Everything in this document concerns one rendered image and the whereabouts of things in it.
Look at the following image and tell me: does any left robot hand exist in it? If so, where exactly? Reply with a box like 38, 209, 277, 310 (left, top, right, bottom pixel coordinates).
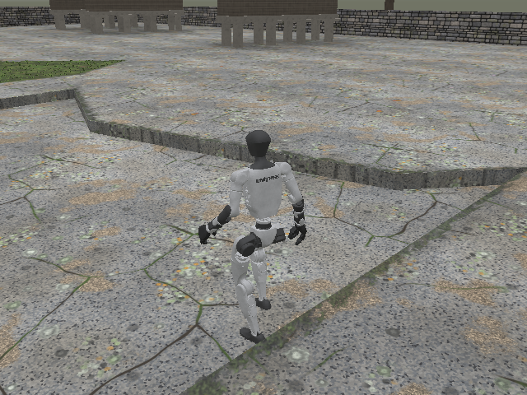
198, 225, 217, 244

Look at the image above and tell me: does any robot right forearm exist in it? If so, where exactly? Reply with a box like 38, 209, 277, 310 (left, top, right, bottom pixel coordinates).
292, 196, 305, 226

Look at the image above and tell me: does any robot left thigh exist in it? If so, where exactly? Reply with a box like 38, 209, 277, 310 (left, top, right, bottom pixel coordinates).
231, 234, 257, 296

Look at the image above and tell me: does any left robot upper arm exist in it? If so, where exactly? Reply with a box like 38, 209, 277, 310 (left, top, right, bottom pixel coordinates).
228, 169, 248, 217

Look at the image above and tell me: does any right robot hand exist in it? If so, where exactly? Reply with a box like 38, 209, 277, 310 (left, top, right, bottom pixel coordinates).
288, 223, 307, 245

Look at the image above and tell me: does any right robot upper arm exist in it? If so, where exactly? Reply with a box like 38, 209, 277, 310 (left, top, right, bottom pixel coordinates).
275, 162, 303, 204

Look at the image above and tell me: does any robot left forearm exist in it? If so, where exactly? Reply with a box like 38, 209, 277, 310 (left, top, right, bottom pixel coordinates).
206, 205, 231, 234

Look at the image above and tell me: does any left robot shin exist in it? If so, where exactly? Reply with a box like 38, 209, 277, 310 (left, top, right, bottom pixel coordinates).
235, 284, 260, 337

